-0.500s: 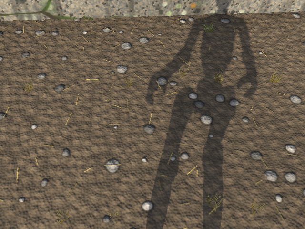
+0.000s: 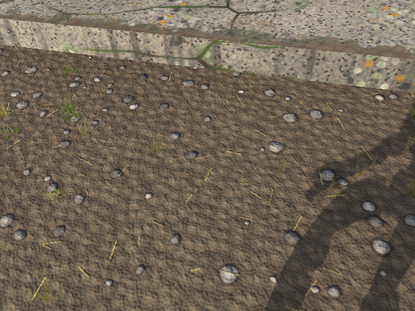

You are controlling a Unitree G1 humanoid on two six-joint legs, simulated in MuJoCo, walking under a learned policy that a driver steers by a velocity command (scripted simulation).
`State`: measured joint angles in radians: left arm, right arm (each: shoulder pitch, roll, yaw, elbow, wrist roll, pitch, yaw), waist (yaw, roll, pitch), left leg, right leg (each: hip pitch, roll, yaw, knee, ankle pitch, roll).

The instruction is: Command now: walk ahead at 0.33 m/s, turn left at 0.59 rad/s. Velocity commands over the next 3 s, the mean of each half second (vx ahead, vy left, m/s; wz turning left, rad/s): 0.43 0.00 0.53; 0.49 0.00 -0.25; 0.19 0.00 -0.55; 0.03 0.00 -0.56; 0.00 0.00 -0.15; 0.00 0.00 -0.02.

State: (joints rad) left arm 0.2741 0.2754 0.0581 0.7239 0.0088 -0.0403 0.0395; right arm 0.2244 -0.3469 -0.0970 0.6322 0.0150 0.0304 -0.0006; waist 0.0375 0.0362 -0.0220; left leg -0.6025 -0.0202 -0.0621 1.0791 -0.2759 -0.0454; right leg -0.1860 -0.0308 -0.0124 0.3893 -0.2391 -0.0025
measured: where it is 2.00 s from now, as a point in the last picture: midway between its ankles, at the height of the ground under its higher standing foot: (185, 252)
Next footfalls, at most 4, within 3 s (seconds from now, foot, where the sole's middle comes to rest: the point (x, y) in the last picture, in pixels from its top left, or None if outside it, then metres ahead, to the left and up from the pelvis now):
0.28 left None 0.18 0.18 -0.78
0.78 right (213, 294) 0.57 0.08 -0.78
1.22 left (156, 231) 0.81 0.29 -0.78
1.66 right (221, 260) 0.69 0.05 -0.78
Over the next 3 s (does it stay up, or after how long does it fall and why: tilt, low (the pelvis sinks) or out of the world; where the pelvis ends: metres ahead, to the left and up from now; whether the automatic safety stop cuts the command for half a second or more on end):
stays up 0.73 0.18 -0.01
